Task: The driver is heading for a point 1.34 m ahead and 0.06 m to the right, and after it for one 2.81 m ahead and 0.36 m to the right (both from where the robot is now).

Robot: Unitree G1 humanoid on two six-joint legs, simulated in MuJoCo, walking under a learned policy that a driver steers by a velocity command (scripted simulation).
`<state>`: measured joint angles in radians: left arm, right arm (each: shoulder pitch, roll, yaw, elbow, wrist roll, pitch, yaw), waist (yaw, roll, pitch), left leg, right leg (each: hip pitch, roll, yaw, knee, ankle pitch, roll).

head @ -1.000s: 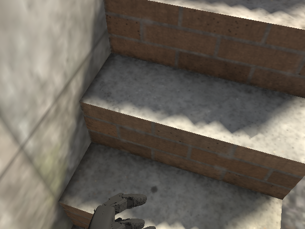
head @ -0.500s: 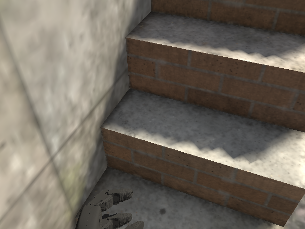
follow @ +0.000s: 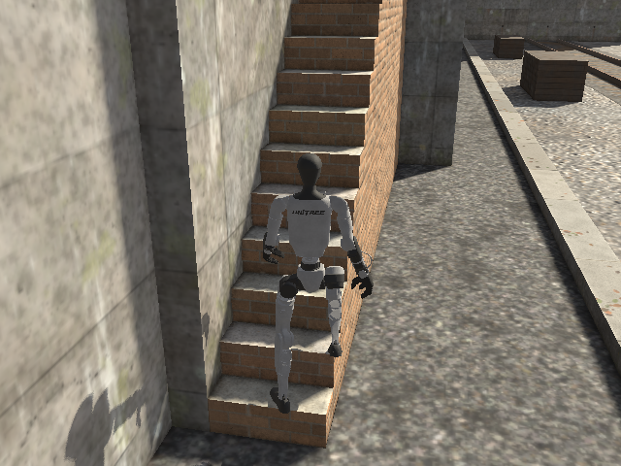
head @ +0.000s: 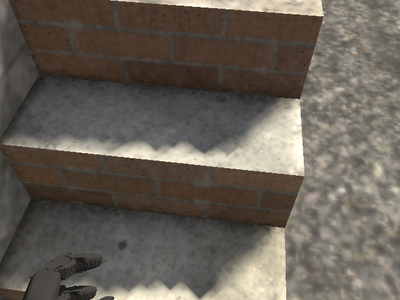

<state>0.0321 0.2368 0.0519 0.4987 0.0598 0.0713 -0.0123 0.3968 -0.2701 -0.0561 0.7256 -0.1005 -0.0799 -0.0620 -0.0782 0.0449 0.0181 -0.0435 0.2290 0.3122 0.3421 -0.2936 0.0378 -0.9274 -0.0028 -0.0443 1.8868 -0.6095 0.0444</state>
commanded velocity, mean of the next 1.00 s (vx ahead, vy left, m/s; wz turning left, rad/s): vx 0.34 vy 0.03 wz -0.31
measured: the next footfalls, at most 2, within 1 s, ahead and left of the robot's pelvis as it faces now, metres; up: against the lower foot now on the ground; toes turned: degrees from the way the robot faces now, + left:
left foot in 0.48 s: +0.20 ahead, +0.05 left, +0.22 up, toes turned -18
right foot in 0.82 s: +0.08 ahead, -0.09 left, +0.22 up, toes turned -19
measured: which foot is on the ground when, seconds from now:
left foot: down 0.00-0.06, up 0.08-0.46, down 0.48-0.88, up 0.90-1.00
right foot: down 0.00-0.42, up 0.44-0.80, down 0.82-1.00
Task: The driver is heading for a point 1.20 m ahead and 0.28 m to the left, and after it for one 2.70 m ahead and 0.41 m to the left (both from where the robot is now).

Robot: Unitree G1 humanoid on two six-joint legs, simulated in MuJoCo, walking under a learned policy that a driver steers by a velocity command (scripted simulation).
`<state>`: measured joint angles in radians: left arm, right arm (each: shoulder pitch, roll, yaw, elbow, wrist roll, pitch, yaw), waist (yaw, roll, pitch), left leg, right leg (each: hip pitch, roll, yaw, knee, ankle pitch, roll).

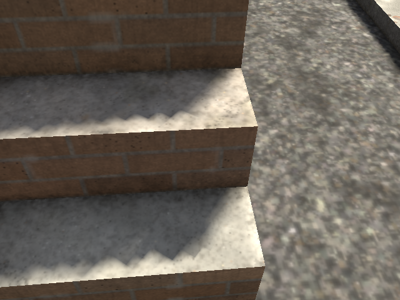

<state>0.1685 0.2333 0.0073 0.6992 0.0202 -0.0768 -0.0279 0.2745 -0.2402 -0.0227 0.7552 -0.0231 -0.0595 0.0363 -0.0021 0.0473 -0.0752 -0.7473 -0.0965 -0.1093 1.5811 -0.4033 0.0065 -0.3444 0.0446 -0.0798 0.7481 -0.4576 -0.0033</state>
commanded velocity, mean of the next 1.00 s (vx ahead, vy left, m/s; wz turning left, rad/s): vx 0.46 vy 0.00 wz -0.01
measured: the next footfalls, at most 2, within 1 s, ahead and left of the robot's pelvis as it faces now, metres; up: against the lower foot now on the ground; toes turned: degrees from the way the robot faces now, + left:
left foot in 0.12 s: +0.07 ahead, +0.09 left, +0.00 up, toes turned -3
right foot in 0.40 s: +0.12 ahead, -0.07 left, +0.18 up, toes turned +0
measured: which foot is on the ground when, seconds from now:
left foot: up 0.00-0.10, down 0.12-0.78, up 0.80-1.00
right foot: down 0.00-0.12, up 0.14-0.38, down 0.40-1.00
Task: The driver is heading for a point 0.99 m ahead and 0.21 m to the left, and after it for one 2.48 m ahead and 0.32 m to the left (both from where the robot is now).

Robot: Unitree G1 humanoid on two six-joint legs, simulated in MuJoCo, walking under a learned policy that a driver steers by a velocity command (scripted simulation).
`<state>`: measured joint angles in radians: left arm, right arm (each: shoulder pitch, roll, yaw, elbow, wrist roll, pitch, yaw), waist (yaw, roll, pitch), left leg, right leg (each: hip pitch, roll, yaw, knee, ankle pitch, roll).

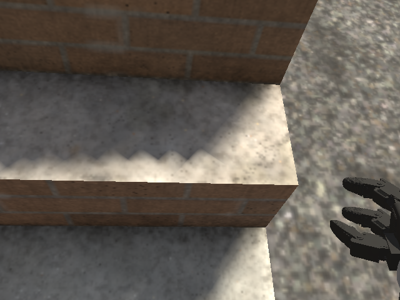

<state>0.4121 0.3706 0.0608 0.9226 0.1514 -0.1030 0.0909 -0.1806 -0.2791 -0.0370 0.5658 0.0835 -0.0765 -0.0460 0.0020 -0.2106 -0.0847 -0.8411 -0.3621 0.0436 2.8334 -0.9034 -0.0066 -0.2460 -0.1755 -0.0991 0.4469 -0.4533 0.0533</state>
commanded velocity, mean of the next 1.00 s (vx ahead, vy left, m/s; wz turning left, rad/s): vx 0.30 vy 0.00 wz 0.00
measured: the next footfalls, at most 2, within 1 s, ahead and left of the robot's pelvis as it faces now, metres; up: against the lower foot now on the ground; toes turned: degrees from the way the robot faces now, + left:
left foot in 0.10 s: -0.16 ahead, +0.02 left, -0.11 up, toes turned +15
right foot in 0.40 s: +0.07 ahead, +0.03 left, +0.03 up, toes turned -14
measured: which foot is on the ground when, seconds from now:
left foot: up 0.00-0.08, down 0.10-0.34, up 0.36-0.84, down 0.86-1.00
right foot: down 0.00-0.06, up 0.08-0.38, down 0.40-0.86, up 0.88-1.00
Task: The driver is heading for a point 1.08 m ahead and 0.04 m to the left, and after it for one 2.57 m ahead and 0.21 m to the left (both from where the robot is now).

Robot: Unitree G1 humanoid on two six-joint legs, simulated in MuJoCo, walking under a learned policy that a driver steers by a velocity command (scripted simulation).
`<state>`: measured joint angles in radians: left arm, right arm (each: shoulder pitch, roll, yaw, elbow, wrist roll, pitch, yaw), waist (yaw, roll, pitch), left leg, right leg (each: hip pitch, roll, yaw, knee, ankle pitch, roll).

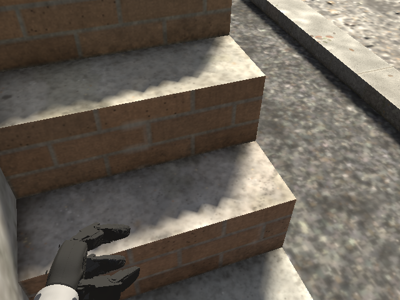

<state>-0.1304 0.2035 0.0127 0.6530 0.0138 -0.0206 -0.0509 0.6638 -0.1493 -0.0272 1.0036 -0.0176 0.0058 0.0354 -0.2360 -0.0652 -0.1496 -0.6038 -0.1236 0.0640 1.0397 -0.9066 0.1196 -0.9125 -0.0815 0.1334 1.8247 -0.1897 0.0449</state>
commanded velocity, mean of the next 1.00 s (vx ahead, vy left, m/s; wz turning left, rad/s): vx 0.50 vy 0.00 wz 0.00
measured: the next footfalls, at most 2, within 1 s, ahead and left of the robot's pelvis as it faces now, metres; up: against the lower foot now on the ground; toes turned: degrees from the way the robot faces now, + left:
right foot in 0.28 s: -0.14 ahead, -0.12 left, -0.22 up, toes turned -10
left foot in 0.58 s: -0.12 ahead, +0.01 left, -0.20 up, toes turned -2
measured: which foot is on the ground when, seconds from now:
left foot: down 0.00-0.30, up 0.32-0.56, down 0.58-1.00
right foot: up 0.00-0.26, down 0.28-0.58, up 0.60-1.00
